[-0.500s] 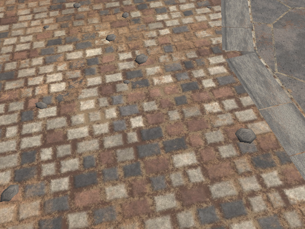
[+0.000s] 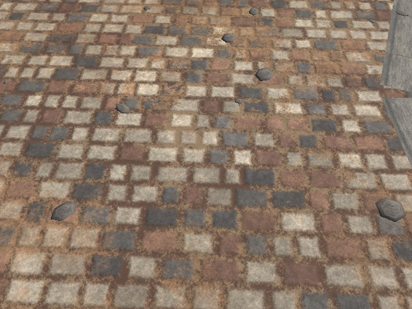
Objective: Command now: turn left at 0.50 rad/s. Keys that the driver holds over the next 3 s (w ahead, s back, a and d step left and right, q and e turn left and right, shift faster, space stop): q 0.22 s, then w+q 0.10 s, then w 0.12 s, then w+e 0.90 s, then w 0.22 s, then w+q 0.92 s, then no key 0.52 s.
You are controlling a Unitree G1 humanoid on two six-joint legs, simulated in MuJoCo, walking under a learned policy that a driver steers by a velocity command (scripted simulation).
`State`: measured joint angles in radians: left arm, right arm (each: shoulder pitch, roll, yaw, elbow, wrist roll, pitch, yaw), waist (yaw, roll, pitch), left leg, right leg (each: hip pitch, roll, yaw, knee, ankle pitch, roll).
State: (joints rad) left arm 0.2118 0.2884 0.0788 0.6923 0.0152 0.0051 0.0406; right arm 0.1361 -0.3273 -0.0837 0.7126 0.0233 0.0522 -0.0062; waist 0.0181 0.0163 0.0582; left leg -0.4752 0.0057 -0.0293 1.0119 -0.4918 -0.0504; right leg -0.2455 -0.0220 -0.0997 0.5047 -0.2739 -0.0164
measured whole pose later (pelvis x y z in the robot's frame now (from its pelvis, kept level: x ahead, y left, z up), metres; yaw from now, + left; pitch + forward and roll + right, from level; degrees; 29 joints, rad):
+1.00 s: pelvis +0.26 +0.03 +0.01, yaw +2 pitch +3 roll +1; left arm 0.41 0.27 0.04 0.75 -0.02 -0.05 0.01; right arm 0.10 -0.31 -0.04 0.64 -0.01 -0.10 0.03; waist 0.07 0.04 0.04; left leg -0.64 0.04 -0.08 0.67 -0.04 -0.06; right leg -0.06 0.08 0.14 0.30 -0.26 -0.07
